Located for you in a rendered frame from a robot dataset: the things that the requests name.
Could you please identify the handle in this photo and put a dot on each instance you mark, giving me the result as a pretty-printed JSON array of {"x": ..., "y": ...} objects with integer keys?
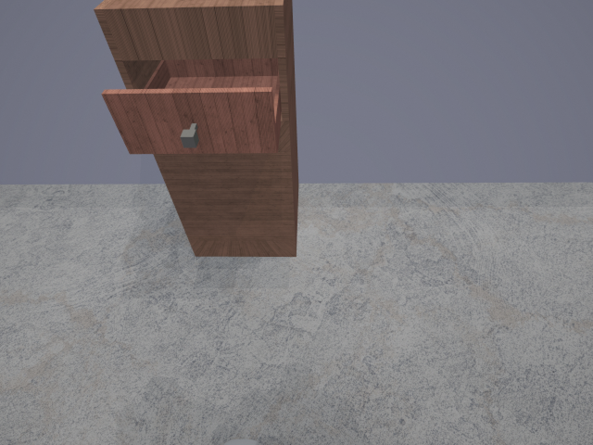
[{"x": 189, "y": 137}]

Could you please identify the cabinet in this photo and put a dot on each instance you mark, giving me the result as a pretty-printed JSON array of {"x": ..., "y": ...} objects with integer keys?
[{"x": 230, "y": 205}]

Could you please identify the drawer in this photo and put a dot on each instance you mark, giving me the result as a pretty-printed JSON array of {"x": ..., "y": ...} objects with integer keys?
[{"x": 236, "y": 104}]

